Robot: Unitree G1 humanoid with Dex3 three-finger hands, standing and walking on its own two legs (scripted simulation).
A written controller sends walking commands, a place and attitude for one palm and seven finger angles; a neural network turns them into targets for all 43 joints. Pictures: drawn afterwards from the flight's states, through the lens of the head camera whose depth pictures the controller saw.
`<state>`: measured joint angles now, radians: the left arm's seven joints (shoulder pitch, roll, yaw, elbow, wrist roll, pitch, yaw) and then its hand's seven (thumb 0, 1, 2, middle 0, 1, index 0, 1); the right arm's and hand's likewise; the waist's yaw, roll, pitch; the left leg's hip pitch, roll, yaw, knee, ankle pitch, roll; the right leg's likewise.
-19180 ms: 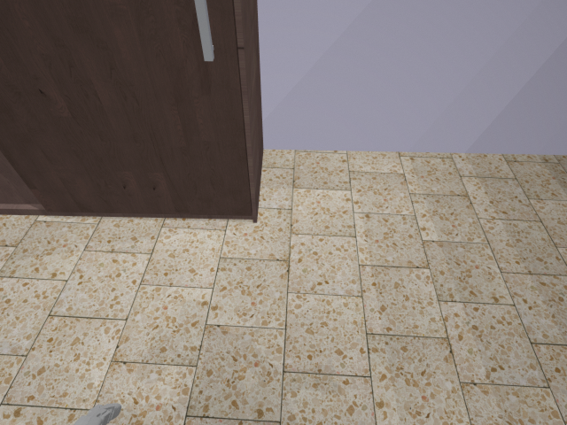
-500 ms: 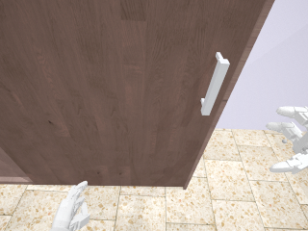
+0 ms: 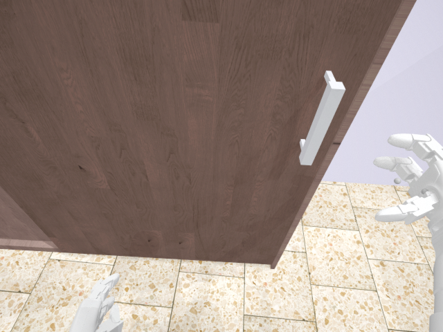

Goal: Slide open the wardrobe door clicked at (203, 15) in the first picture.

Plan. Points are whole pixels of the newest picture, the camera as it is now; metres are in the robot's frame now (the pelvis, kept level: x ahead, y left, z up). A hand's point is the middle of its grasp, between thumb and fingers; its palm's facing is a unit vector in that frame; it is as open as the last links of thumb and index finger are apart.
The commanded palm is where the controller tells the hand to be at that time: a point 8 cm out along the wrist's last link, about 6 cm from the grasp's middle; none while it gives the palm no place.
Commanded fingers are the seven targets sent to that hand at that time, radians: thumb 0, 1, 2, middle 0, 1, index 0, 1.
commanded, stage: move the hooked fingers beside the handle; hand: right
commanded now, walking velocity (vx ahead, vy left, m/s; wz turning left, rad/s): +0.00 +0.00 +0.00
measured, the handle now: (316, 121) +0.50 -0.17 +0.13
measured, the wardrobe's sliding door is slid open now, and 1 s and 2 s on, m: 0.00 0.00 0.00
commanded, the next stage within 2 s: feel for the door with the fingertips in 1.86 s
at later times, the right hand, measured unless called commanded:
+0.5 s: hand (379, 159) +0.38 -0.25 +0.15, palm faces +0.03 +1.00 -0.02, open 14.0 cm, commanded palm +0.36 -0.30 +0.15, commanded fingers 0.00 0.50 -0.30 0.30 1.20 0.30 1.20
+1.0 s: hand (359, 136) +0.45 -0.24 +0.14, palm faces +0.02 +1.00 +0.00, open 14.0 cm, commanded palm +0.42 -0.29 +0.14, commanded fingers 0.00 0.50 -0.30 0.30 1.20 0.30 1.20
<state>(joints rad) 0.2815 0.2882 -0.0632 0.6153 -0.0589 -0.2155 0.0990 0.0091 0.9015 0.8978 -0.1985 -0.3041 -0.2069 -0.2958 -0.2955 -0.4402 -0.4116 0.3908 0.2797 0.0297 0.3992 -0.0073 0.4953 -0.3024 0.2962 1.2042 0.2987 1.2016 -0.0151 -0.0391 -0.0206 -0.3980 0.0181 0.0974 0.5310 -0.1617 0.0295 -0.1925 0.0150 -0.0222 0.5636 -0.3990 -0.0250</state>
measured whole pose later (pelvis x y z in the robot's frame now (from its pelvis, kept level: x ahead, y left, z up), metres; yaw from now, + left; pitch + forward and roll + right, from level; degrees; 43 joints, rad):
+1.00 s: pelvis +0.01 +0.00 +0.00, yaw +1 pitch +8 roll +0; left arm 0.37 0.30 -0.05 0.63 -0.04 -0.08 0.07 0.01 0.90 0.90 -0.20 -0.30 -0.21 -0.30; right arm -0.71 -0.52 -0.41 0.92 0.19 -0.13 0.37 -0.01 0.49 -0.30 0.30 1.20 0.30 1.20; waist 0.07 -0.02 -0.05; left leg -0.54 0.01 0.08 0.55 -0.16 0.02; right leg -0.33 0.01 -0.04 0.59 -0.41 -0.03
